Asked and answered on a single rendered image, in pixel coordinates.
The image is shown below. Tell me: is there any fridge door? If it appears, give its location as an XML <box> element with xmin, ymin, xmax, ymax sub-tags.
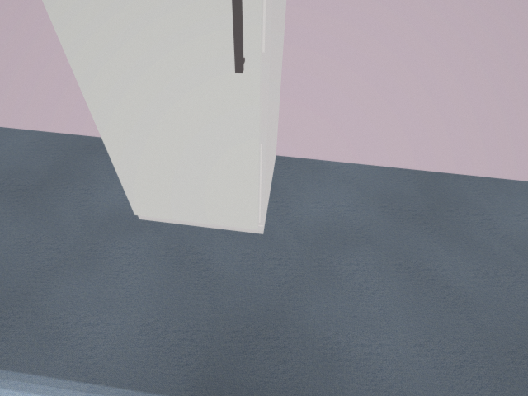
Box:
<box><xmin>42</xmin><ymin>0</ymin><xmax>263</xmax><ymax>229</ymax></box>

